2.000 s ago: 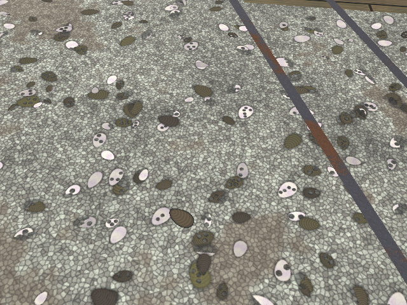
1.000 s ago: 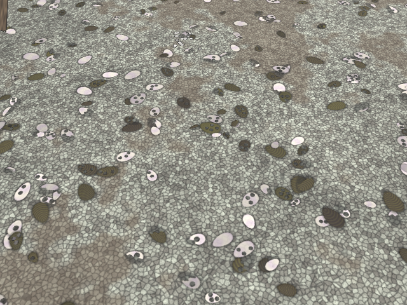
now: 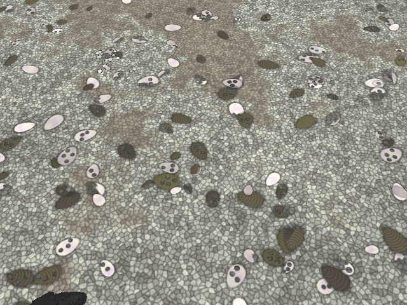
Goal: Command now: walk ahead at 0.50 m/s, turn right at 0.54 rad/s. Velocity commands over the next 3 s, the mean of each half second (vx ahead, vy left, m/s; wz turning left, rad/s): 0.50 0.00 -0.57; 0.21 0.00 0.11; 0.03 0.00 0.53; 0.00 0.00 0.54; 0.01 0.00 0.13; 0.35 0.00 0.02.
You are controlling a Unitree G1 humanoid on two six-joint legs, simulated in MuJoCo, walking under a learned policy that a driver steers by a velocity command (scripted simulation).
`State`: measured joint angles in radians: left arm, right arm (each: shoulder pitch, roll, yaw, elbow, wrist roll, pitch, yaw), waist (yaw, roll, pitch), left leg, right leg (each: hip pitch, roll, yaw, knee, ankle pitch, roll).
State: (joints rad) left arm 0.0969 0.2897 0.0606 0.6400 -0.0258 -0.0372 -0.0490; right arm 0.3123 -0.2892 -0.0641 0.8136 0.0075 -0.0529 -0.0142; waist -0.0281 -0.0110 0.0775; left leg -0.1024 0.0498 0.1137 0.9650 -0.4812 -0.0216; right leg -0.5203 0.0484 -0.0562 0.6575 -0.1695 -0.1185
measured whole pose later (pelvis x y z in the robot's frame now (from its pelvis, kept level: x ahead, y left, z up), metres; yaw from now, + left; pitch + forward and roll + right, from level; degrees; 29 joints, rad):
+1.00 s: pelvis +0.43 -0.02 +0.03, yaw -10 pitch +2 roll +0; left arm 0.09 0.24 0.04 0.64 0.02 -0.01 0.02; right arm 0.23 -0.33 -0.07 0.80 0.02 0.03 -0.03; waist -0.03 0.03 0.05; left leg -0.48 0.00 -0.03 1.08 -0.51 -0.09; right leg -0.34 -0.02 -0.04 0.46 -0.14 -0.02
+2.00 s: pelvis +0.46 -0.01 +0.03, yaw +23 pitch +1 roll +1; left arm 0.15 0.26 0.06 0.73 0.01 0.01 0.02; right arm 0.20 -0.34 -0.09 0.65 0.01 0.07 -0.02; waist 0.01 0.03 0.07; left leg -0.44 -0.01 -0.08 0.94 -0.44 -0.10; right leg -0.21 -0.03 -0.03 0.43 -0.24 -0.01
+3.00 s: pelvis +0.62 +0.04 +0.04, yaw +25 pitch +1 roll +1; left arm 0.41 0.24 0.01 0.92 0.00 -0.08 -0.01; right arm 0.17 -0.30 -0.06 0.72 0.01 -0.06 0.02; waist 0.07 0.04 0.01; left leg -0.65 0.09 -0.02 0.87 -0.07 0.00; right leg 0.02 0.04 -0.04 0.21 -0.25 -0.07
